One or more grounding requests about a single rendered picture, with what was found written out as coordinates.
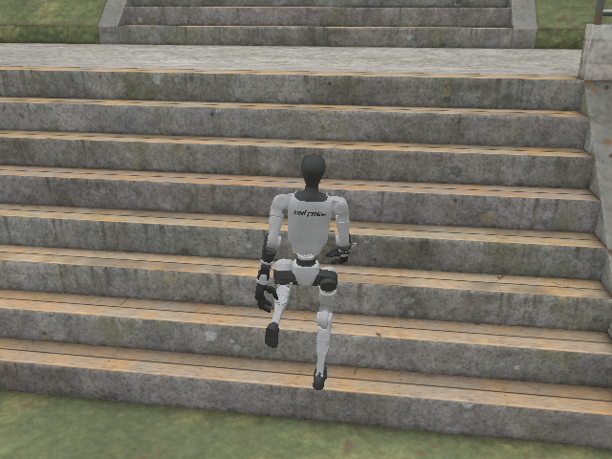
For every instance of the right robot thigh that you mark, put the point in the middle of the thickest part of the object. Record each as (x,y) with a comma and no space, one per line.
(327,282)

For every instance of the robot right upper arm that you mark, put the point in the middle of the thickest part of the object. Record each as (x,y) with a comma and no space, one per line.
(340,208)

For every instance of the robot left hand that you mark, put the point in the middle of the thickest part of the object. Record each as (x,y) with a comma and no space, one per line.
(259,296)

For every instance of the robot left upper arm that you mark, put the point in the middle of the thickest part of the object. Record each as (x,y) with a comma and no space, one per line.
(279,203)

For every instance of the left robot forearm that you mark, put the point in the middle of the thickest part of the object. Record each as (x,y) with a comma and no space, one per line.
(266,263)

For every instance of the robot right foot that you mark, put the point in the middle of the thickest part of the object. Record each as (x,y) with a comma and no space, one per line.
(318,383)

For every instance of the right robot forearm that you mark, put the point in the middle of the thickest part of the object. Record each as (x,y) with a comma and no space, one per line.
(344,251)

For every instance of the robot right hand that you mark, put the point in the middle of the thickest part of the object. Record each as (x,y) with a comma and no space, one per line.
(335,252)

